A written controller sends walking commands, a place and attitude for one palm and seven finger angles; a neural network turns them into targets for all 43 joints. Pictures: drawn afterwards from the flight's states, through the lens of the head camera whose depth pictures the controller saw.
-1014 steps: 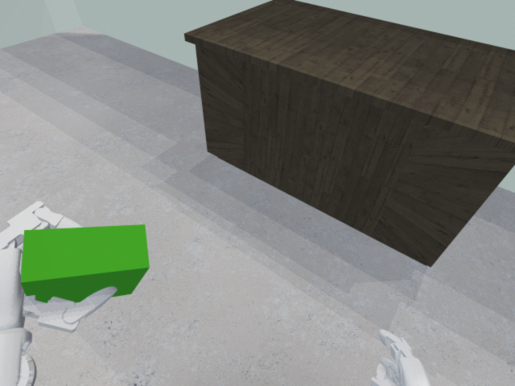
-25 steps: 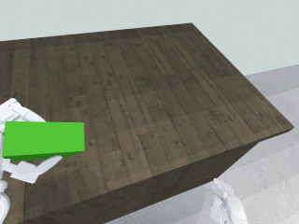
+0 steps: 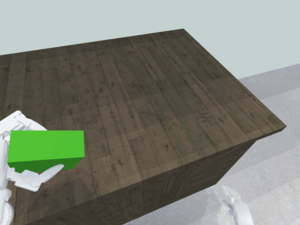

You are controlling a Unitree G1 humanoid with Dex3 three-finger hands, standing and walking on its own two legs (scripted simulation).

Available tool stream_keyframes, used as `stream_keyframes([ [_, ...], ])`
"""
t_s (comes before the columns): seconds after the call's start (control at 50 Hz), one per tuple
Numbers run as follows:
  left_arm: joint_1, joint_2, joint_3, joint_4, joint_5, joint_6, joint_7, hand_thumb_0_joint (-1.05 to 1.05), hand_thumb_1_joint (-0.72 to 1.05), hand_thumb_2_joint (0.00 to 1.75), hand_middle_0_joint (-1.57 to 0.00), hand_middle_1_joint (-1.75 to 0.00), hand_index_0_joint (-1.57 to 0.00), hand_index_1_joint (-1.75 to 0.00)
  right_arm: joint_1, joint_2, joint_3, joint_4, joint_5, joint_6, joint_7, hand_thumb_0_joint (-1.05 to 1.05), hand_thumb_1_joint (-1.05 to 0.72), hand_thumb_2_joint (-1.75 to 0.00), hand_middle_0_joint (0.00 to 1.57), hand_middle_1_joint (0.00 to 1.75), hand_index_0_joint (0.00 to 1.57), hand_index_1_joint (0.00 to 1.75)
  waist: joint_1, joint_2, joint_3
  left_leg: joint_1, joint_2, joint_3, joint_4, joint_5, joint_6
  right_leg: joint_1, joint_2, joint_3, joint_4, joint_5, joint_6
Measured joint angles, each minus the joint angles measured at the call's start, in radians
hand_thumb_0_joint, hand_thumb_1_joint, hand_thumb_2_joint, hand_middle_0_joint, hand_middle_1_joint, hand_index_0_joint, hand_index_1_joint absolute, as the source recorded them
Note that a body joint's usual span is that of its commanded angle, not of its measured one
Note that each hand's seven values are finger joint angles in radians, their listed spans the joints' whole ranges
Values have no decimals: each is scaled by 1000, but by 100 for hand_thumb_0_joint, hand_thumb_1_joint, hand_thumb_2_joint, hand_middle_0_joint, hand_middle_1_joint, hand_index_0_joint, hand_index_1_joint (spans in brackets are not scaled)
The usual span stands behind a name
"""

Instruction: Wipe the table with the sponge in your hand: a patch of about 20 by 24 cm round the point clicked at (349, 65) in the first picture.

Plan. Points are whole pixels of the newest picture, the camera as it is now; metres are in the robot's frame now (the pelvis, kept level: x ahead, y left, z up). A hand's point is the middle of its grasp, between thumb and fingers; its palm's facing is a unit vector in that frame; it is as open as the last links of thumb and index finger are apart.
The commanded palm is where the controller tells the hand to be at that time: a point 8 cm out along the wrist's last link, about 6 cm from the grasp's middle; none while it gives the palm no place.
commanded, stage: shuffle to correct the standing spot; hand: left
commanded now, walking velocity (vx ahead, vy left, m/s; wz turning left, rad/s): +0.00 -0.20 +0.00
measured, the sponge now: (57, 152) +0.23 +0.21 +0.13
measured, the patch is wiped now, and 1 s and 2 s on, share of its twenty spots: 0.00 0.00 0.00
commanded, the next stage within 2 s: none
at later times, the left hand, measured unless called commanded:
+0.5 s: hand (64, 149) +0.22 +0.19 +0.15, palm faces +0.31 -0.86 -0.40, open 9.7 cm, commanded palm +0.16 +0.23 +0.17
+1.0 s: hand (74, 148) +0.23 +0.17 +0.16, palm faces +0.28 -0.86 -0.43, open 9.7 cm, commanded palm +0.17 +0.22 +0.17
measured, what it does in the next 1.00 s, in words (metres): shifts its weight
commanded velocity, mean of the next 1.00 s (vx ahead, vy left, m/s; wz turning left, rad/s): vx -0.02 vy -0.20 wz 0.00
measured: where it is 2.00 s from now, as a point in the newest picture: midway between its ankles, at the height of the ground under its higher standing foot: outside the picture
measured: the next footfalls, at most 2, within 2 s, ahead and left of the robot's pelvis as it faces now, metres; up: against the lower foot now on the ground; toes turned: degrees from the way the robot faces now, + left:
none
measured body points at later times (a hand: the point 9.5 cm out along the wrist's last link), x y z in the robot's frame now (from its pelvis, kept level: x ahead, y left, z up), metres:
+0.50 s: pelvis +0.00 -0.05 +0.00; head +0.04 -0.04 +0.44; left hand +0.20 +0.24 +0.18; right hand +0.18 -0.28 -0.08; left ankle +0.03 +0.09 -0.74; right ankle +0.00 -0.13 -0.74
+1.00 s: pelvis +0.01 -0.06 -0.01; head +0.04 -0.05 +0.44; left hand +0.21 +0.22 +0.18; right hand +0.18 -0.30 -0.08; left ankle +0.03 +0.09 -0.74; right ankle +0.00 -0.13 -0.74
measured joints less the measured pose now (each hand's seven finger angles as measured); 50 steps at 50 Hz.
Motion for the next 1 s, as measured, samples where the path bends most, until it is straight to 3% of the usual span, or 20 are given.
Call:
stream_keyframes([
  [0.32,-14,12,6,-40,-22,29,-13,0,-46,102,-80,-135,-79,-135,-10,24,0,-34,1,15,14,1,-90,-90,20,30,20,30,0,-20,16,-16,38,-15,11,-2,-40,-20,38,-12,19,-10,-38],
  [0.66,22,23,11,-72,-54,71,-20,0,-46,103,-80,-135,-79,-135,-6,-6,-28,-22,5,40,2,2,-90,-90,20,30,20,30,-15,2,13,-57,90,-38,91,-49,-84,-58,88,-31,92,-58,-92],
  [0.86,37,48,32,-91,-64,67,-22,0,-46,103,-80,-135,-79,-135,-6,-8,-34,-21,6,51,-2,2,-90,-90,20,30,20,30,-27,-8,13,-61,96,-44,114,-67,-91,-62,93,-36,117,-78,-96],
  [1.0,39,59,40,-105,-62,63,-31,0,-46,103,-79,-135,-79,-136,-14,4,-28,-33,4,47,0,2,-90,-90,20,30,20,30,-18,-7,30,-59,96,-44,101,-53,-93,-57,94,-36,99,-62,-90],
])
